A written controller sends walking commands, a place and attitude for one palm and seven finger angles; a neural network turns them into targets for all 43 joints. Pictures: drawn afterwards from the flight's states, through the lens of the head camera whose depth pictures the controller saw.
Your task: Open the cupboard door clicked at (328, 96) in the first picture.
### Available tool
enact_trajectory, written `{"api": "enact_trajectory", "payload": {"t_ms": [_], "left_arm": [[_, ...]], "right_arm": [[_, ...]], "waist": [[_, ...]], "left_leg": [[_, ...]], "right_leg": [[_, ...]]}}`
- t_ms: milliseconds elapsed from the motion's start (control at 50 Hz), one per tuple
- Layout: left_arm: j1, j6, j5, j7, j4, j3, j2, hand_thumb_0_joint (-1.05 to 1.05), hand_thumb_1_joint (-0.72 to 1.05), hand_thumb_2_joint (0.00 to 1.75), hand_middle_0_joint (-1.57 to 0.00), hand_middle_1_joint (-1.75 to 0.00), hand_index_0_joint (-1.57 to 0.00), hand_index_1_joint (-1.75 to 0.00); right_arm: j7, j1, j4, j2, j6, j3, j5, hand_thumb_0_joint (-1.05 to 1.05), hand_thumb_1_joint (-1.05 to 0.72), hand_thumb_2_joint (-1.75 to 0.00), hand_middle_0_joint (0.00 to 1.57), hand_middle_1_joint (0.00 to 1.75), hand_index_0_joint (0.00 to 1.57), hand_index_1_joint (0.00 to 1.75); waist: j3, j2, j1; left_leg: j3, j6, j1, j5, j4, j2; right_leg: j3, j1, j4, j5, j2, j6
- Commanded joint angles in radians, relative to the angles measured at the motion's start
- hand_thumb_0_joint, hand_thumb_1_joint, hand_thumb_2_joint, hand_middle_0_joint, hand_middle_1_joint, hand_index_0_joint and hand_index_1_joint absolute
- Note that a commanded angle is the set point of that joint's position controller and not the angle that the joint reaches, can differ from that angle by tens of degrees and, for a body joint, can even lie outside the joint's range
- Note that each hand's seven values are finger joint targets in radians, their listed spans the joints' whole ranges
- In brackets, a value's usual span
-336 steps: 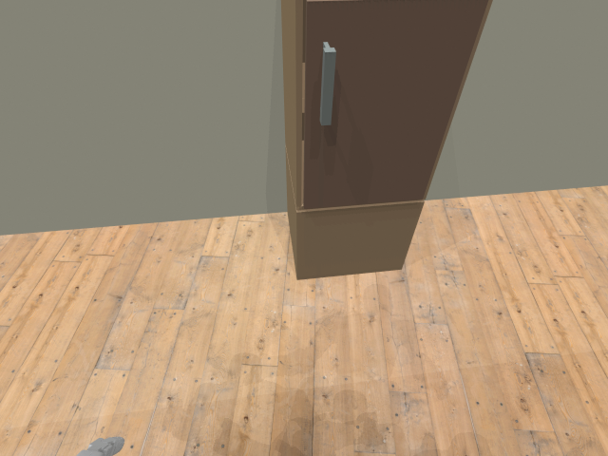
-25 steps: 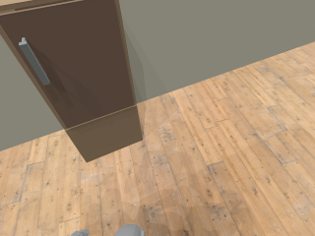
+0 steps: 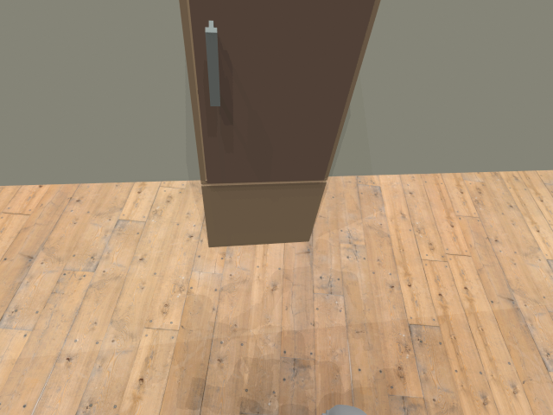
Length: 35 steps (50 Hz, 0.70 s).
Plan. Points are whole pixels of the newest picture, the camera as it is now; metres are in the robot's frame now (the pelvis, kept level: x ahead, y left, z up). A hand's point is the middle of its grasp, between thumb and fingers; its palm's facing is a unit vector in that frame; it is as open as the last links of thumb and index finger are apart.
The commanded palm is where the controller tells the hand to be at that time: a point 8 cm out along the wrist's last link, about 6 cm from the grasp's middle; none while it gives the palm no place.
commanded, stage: turn to face it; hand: left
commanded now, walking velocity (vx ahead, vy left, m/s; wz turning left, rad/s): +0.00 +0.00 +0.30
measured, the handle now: (213, 65) +0.81 +0.21 +0.08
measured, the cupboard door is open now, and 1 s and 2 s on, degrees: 0 0 0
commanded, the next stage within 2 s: take the last steps up to it in 0.26 s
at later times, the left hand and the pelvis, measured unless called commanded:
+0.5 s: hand out of the picture -0.01 +0.15 -0.16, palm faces +0.21 -0.95 -0.24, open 7.4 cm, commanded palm none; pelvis -0.03 -0.04 +0.00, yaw +10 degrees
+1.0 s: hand out of the picture +0.01 +0.21 -0.18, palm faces +0.18 -0.97 -0.14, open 7.4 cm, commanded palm none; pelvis +0.05 +0.03 +0.00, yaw +7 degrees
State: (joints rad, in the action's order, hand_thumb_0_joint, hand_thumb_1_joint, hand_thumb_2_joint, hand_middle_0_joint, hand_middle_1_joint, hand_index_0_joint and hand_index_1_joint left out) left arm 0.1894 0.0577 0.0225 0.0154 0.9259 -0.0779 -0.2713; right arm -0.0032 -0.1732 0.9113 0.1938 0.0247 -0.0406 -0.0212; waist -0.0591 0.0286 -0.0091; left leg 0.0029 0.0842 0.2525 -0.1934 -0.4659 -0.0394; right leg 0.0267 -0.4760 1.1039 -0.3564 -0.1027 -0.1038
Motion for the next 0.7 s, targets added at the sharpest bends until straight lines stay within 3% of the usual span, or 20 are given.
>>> {"api": "enact_trajectory", "payload": {"t_ms": [0, 80, 160, 220, 260, 280, 300, 320, 340, 360, 380, 400, 440, 480, 560, 600, 620, 660, 680], "left_arm": [[-0.014, -0.013, -0.003, 0.004, -0.072, -0.009, -0.058, 0.0, 0.9, 0.9, -0.2, -0.3, -0.2, -0.3], [-0.044, -0.016, -0.005, 0.007, -0.081, -0.003, -0.038, 0.0, 0.9, 0.9, -0.2, -0.3, -0.2, -0.3], [-0.025, -0.024, -0.01, 0.011, -0.075, 0.005, -0.018, 0.0, 0.9, 0.9, -0.2, -0.3, -0.2, -0.3], [0.045, -0.03, -0.017, 0.017, -0.053, 0.006, -0.011, 0.0, 0.9, 0.9, -0.2, -0.3, -0.2, -0.3], [0.105, -0.044, -0.016, 0.022, -0.031, 0.004, -0.022, 0.0, 0.9, 0.9, -0.2, -0.3, -0.2, -0.3], [0.12, -0.053, -0.01, 0.027, -0.025, -0.003, -0.059, 0.0, 0.9, 0.9, -0.2, -0.3, -0.2, -0.3], [0.116, -0.06, 0.003, 0.033, -0.033, -0.018, -0.136, 0.0, 0.9, 0.9, -0.2, -0.3, -0.2, -0.3], [0.077, -0.054, 0.0, 0.031, -0.059, -0.016, -0.154, 0.0, 0.9, 0.9, -0.2, -0.3, -0.2, -0.3], [0.022, -0.049, -0.003, 0.033, -0.076, -0.007, -0.121, 0.0, 0.9, 0.9, -0.2, -0.3, -0.2, -0.3], [-0.005, -0.058, -0.006, 0.036, -0.067, -0.013, -0.091, 0.0, 0.9, 0.9, -0.2, -0.3, -0.2, -0.3], [-0.005, -0.066, -0.008, 0.028, -0.054, 0.0, -0.065, 0.0, 0.9, 0.9, -0.2, -0.3, -0.2, -0.3], [0.009, -0.074, -0.008, 0.023, -0.039, 0.011, -0.037, 0.0, 0.9, 0.9, -0.2, -0.3, -0.2, -0.3], [0.072, -0.089, -0.004, 0.016, -0.002, 0.018, -0.022, 0.0, 0.9, 0.9, -0.2, -0.3, -0.2, -0.3], [0.135, -0.099, 0.002, 0.015, 0.028, 0.02, -0.013, 0.0, 0.9, 0.9, -0.2, -0.3, -0.2, -0.3], [0.238, -0.103, 0.013, 0.006, 0.095, 0.018, -0.024, 0.0, 0.9, 0.9, -0.2, -0.3, -0.2, -0.3], [0.254, -0.098, 0.015, 0.002, 0.116, 0.012, -0.04, 0.0, 0.9, 0.9, -0.2, -0.3, -0.2, -0.3], [0.254, -0.096, 0.012, 0.0, 0.127, 0.013, -0.037, 0.0, 0.9, 0.9, -0.2, -0.3, -0.2, -0.3], [0.23, -0.09, -0.001, -0.004, 0.142, 0.014, -0.021, 0.0, 0.9, 0.9, -0.2, -0.3, -0.2, -0.3], [0.221, -0.089, -0.008, -0.007, 0.137, 0.021, 0.012, 0.0, 0.9, 0.9, -0.2, -0.3, -0.2, -0.3]], "right_arm": [[-0.01, -0.062, -0.049, 0.199, -0.015, -0.053, -0.001, 0.0, -0.9, -0.9, 0.2, 0.3, 0.2, 0.3], [-0.012, -0.087, -0.035, 0.193, -0.01, -0.055, -0.006, 0.0, -0.9, -0.9, 0.2, 0.3, 0.2, 0.3], [-0.014, -0.095, -0.02, 0.187, -0.007, -0.056, -0.008, 0.0, -0.9, -0.9, 0.2, 0.3, 0.2, 0.3], [-0.011, -0.078, -0.014, 0.177, -0.004, -0.055, -0.006, 0.0, -0.9, -0.9, 0.2, 0.3, 0.2, 0.3], [-0.006, -0.063, -0.01, 0.158, -0.004, -0.053, 0.003, 0.0, -0.9, -0.9, 0.2, 0.3, 0.2, 0.3], [-0.001, -0.08, -0.007, 0.113, -0.003, -0.049, 0.01, 0.0, -0.9, -0.9, 0.2, 0.3, 0.2, 0.3], [0.0, -0.086, -0.025, 0.059, -0.004, -0.039, 0.016, 0.0, -0.9, -0.9, 0.2, 0.3, 0.2, 0.3], [-0.003, -0.059, -0.035, 0.105, 0.005, -0.057, 0.005, 0.0, -0.9, -0.9, 0.2, 0.3, 0.2, 0.3], [0.002, -0.063, -0.019, 0.105, 0.018, -0.062, -0.003, 0.0, -0.9, -0.9, 0.2, 0.3, 0.2, 0.3], [0.002, -0.096, -0.001, 0.095, 0.03, -0.06, -0.006, 0.0, -0.9, -0.9, 0.2, 0.3, 0.2, 0.3], [0.006, -0.105, 0.022, 0.099, 0.029, -0.058, -0.008, 0.0, -0.9, -0.9, 0.2, 0.3, 0.2, 0.3], [0.012, -0.118, 0.034, 0.091, 0.025, -0.057, -0.011, 0.0, -0.9, -0.9, 0.2, 0.3, 0.2, 0.3], [0.017, -0.128, 0.045, 0.071, 0.017, -0.054, -0.015, 0.0, -0.9, -0.9, 0.2, 0.3, 0.2, 0.3], [0.021, -0.102, 0.044, 0.057, 0.005, -0.051, -0.018, 0.0, -0.9, -0.9, 0.2, 0.3, 0.2, 0.3], [0.022, -0.001, 0.028, 0.037, -0.017, -0.04, -0.012, 0.0, -0.9, -0.9, 0.2, 0.3, 0.2, 0.3], [0.018, -0.006, 0.034, 0.02, -0.03, -0.031, -0.009, 0.0, -0.9, -0.9, 0.2, 0.3, 0.2, 0.3], [0.014, -0.031, 0.045, 0.014, -0.036, -0.027, -0.008, 0.0, -0.9, -0.9, 0.2, 0.3, 0.2, 0.3], [0.004, -0.138, 0.094, 0.02, -0.051, -0.023, -0.005, 0.0, -0.9, -0.9, 0.2, 0.3, 0.2, 0.3], [-0.006, -0.226, 0.125, 0.065, -0.063, -0.029, -0.002, 0.0, -0.9, -0.9, 0.2, 0.3, 0.2, 0.3]], "waist": [[0.057, -0.146, 0.039], [0.062, -0.16, 0.051], [0.088, -0.163, 0.047], [0.116, -0.169, 0.017], [0.129, -0.119, -0.014], [0.136, -0.015, -0.015], [0.1, 0.23, -0.017], [0.056, 0.21, -0.024], [0.024, 0.084, 0.007], [0.033, 0.166, 0.03], [0.0, 0.119, 0.031], [-0.026, 0.114, 0.037], [-0.033, 0.114, 0.025], [-0.044, 0.114, 0.003], [-0.073, 0.149, -0.047], [-0.067, 0.153, -0.046], [-0.052, 0.143, -0.034], [-0.011, 0.079, 0.021], [0.036, -0.049, 0.06]], "left_leg": [[0.304, 0.079, -0.08, 0.098, 0.204, 0.262], [0.374, 0.102, -0.08, 0.063, 0.203, 0.27], [0.401, 0.103, -0.067, 0.128, 0.18, 0.254], [0.401, 0.083, -0.021, 0.125, 0.163, 0.225], [0.357, 0.03, 0.079, 0.062, 0.105, 0.174], [0.289, -0.026, 0.18, -0.035, 0.017, 0.108], [0.116, -0.095, 0.339, -0.207, -0.183, -0.024], [0.081, -0.104, 0.313, -0.333, -0.393, -0.034], [0.105, -0.103, 0.276, -0.293, -0.531, -0.015], [0.102, -0.105, 0.297, -0.268, -0.585, 0.004], [0.08, -0.109, 0.299, -0.209, -0.629, 0.026], [0.057, -0.114, 0.308, -0.157, -0.648, 0.041], [0.022, -0.119, 0.311, -0.111, -0.634, 0.059], [-0.005, -0.12, 0.316, -0.104, -0.568, 0.087], [-0.069, -0.116, 0.277, -0.209, -0.332, 0.112], [-0.098, -0.108, 0.199, -0.236, -0.228, 0.102], [-0.116, -0.105, 0.129, -0.208, -0.165, 0.091], [-0.149, -0.105, -0.118, -0.086, 0.013, 0.07], [-0.064, -0.094, -0.288, -0.099, 0.091, 0.14]], "right_leg": [[-0.023, -0.04, -0.07, -0.014, -0.004, 0.003], [-0.024, -0.003, -0.182, -0.071, 0.02, 0.017], [-0.018, 0.091, -0.307, -0.089, 0.057, 0.039], [-0.009, 0.212, -0.461, -0.023, 0.082, 0.057], [-0.01, 0.383, -0.698, 0.127, 0.067, 0.065], [-0.1, 0.488, -0.8, 0.112, -0.031, 0.097], [-0.344, 0.51, -0.871, 0.051, -0.26, 0.188], [-0.38, 0.333, -0.9, 0.107, -0.367, 0.267], [-0.288, 0.235, -0.9, 0.1, -0.318, 0.28], [-0.28, 0.242, -0.919, 0.018, -0.267, 0.254], [-0.232, 0.239, -0.924, -0.025, -0.218, 0.227], [-0.178, 0.247, -0.924, -0.026, -0.183, 0.208], [-0.131, 0.264, -0.93, -0.062, -0.159, 0.192], [-0.138, 0.295, -0.944, -0.105, -0.159, 0.198], [-0.169, 0.332, -0.941, -0.108, -0.179, 0.243], [-0.155, 0.315, -0.907, -0.044, -0.175, 0.253], [-0.136, 0.292, -0.878, -0.022, -0.157, 0.244], [-0.073, 0.175, -0.777, -0.048, -0.096, 0.198], [-0.025, 0.071, -0.637, -0.038, -0.053, 0.161]]}}
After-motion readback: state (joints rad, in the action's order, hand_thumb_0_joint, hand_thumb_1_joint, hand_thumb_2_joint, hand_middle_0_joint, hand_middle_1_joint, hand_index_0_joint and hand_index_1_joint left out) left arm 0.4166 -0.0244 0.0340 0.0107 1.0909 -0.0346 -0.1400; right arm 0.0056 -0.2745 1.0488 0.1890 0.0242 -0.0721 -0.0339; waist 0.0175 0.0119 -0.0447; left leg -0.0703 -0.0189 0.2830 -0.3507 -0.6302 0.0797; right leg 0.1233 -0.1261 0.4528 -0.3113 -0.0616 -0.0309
